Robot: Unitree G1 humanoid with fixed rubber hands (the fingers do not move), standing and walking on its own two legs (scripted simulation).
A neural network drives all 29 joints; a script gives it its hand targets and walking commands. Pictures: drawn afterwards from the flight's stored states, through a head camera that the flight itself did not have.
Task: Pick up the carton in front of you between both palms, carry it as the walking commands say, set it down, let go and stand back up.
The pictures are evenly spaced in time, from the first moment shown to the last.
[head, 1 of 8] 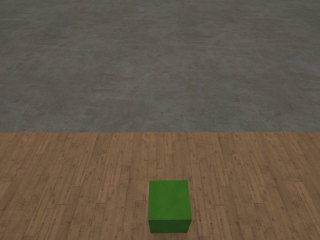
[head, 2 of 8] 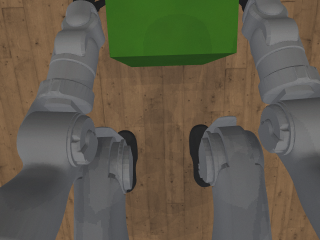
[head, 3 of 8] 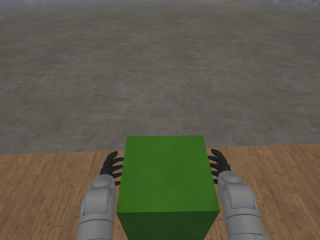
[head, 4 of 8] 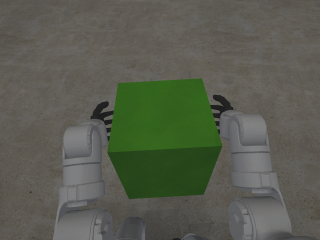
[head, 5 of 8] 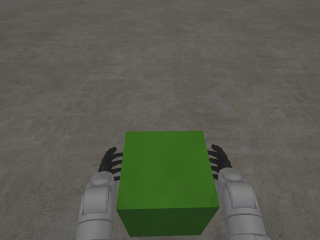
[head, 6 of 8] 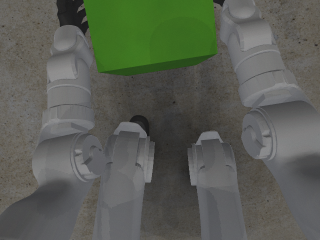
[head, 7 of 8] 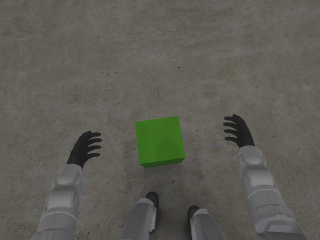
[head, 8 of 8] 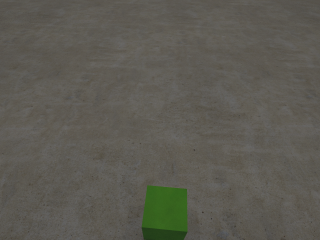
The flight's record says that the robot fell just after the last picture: no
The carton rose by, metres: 0.69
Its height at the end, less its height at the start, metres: -0.12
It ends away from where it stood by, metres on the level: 1.94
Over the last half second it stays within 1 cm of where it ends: yes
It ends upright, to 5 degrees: yes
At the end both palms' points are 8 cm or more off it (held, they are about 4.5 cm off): yes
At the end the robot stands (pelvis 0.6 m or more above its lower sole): yes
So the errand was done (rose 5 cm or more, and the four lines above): yes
